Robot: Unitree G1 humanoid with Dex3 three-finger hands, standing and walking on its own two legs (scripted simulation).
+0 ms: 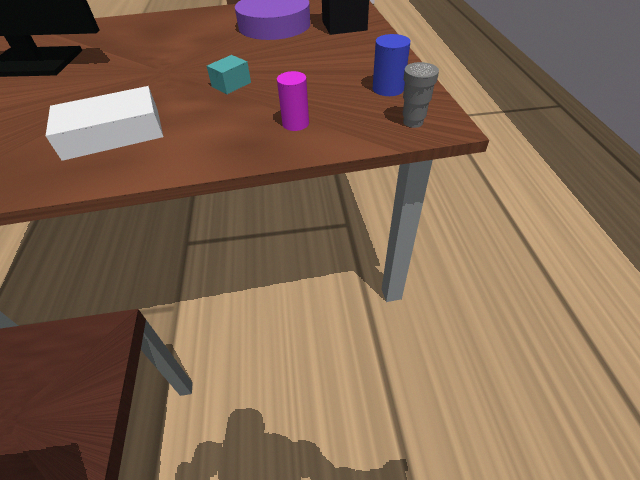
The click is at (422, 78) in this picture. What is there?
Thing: tapered cup
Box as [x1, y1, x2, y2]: [403, 62, 438, 127]
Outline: 429,63 415,62 405,67 405,84 403,93 403,122 408,126 416,127 421,125 426,115 427,105 431,98 433,84 436,81 438,72 437,67
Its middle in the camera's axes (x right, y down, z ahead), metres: +0.22 -0.32 +0.88
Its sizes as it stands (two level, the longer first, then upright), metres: 0.073 0.073 0.129
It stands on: a support 0.74 m high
